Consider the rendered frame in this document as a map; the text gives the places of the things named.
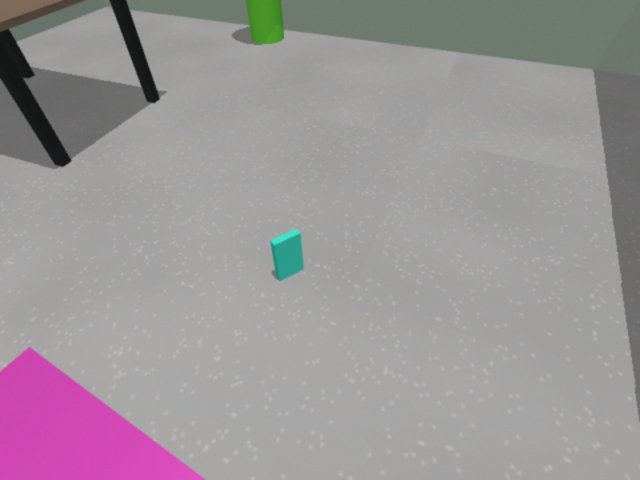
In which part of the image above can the table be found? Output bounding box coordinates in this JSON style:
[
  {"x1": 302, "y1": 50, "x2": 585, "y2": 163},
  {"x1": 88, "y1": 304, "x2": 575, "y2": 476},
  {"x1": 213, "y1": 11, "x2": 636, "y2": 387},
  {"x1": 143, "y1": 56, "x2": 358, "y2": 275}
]
[{"x1": 0, "y1": 0, "x2": 160, "y2": 167}]

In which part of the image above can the carton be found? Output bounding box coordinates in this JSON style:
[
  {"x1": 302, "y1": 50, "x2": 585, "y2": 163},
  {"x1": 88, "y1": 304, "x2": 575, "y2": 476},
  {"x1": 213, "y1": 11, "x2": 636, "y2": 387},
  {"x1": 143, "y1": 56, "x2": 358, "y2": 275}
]
[{"x1": 270, "y1": 228, "x2": 304, "y2": 281}]

